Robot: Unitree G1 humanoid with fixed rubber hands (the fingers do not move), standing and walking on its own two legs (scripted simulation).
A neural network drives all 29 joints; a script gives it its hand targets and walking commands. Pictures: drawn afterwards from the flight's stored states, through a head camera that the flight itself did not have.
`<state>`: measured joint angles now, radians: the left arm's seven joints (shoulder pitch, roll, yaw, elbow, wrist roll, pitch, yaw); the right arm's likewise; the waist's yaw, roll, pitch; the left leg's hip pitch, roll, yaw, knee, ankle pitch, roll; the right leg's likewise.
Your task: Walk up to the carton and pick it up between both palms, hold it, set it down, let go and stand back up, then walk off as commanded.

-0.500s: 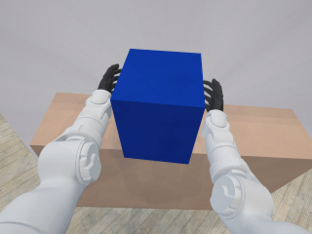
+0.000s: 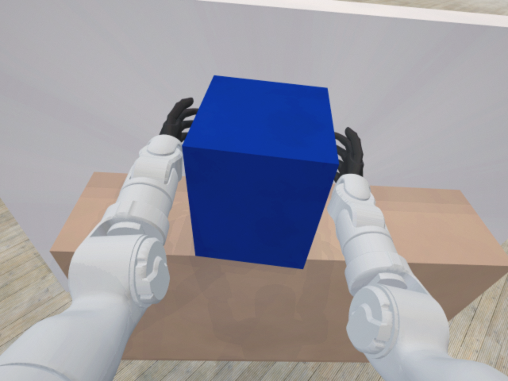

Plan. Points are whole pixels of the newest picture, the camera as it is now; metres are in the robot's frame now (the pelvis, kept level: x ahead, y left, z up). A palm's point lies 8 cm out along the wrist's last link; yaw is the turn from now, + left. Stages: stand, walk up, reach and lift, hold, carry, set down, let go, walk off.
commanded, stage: reach and lift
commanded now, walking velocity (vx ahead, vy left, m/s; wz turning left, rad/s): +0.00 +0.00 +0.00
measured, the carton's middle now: (259, 174) +0.44 +0.01 +0.12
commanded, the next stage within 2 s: hold in 1.52 s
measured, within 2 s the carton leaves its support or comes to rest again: neither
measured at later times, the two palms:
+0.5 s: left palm (164, 133) +0.41 +0.16 +0.21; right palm (354, 165) +0.38 -0.13 +0.19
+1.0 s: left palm (164, 126) +0.40 +0.16 +0.23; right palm (359, 154) +0.39 -0.13 +0.21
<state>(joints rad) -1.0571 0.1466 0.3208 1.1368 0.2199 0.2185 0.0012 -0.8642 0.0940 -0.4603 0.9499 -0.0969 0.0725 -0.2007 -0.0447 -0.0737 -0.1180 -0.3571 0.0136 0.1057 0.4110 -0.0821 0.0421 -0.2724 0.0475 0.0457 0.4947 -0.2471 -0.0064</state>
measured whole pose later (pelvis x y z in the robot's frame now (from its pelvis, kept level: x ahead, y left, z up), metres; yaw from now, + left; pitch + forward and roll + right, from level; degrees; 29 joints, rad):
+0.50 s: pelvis -0.01 +0.00 +0.00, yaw +0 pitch -2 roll +0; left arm -1.04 0.13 0.32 0.93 0.22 0.43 0.02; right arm -0.91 0.04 -0.36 0.94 -0.01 0.18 -0.20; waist -0.04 -0.07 -0.10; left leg -0.31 0.01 0.11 0.40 -0.07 0.04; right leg -0.23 0.05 0.05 0.49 -0.24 -0.01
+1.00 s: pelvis -0.01 +0.00 +0.00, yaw +0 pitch -2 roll +0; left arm -1.02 0.09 0.32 0.77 0.22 0.58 0.06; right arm -0.95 -0.03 -0.23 0.93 0.13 0.25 -0.20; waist -0.04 -0.07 -0.11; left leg -0.30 0.01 0.11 0.40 -0.07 0.04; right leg -0.23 0.05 0.05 0.49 -0.24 -0.01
